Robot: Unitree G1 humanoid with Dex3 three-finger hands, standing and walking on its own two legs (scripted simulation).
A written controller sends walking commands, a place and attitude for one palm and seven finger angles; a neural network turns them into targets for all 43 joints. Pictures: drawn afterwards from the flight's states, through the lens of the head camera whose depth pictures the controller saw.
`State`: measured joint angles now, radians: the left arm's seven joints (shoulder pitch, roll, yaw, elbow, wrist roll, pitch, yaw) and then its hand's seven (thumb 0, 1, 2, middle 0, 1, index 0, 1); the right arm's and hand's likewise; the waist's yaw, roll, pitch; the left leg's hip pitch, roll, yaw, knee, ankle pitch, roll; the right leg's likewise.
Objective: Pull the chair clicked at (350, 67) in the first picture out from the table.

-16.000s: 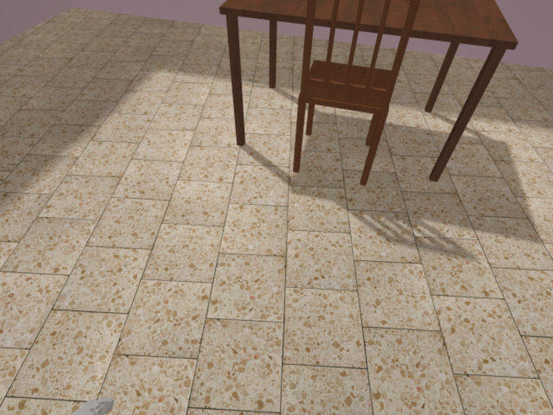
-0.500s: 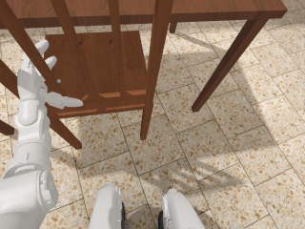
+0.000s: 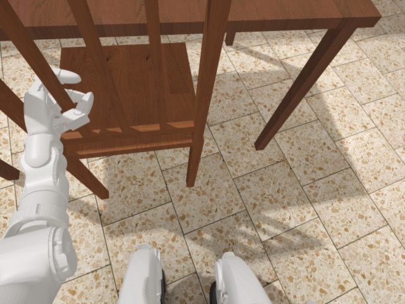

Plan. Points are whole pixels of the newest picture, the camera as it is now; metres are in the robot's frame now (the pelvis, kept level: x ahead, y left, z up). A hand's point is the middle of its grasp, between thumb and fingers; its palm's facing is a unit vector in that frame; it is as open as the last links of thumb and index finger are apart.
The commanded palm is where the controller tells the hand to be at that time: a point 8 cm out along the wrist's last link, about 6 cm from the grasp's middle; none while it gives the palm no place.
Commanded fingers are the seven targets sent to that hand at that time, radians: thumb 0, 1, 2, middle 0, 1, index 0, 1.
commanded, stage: hook a spindle and tug to test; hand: left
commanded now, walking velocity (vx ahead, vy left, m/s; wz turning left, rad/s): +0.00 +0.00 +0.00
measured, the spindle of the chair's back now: (108, 84) +0.50 +0.16 +0.07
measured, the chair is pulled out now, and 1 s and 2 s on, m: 0.00 0.04 0.18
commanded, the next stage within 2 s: step backward, pulling the chair out in 0.68 s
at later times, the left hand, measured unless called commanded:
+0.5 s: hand (80, 121) +0.45 +0.21 +0.03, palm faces +0.15 -0.99 -0.02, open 4.9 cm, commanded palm +0.41 +0.25 +0.03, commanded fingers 0.00 0.90 0.90 -0.50 -1.45 -0.50 -1.45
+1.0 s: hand (82, 123) +0.43 +0.20 +0.05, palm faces +0.24 -0.96 -0.13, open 5.0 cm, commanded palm +0.41 +0.25 +0.05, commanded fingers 0.00 0.90 0.90 -0.50 -1.45 -0.50 -1.45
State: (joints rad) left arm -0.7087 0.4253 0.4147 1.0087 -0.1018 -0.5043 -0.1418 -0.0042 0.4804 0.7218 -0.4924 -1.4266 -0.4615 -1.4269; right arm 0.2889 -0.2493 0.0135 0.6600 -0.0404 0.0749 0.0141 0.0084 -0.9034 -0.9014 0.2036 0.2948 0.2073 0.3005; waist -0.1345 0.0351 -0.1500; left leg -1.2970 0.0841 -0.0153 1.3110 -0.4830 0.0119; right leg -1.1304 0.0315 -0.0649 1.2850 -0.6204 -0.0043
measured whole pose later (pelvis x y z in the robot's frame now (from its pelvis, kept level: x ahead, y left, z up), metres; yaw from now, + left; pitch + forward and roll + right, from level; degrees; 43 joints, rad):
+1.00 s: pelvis +0.02 +0.01 +0.08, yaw +2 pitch +16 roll -2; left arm -0.53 0.28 0.25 0.97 -0.08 -0.19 0.10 0.01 0.77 0.81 -0.36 -1.17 -0.46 -1.45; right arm 0.31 -0.23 0.03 0.61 0.04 0.14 -0.06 0.01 -0.90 -0.90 0.20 0.29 0.21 0.30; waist -0.10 0.04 -0.07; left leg -0.82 0.05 0.03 0.91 -0.37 0.02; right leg -0.67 0.01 -0.03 0.87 -0.47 0.01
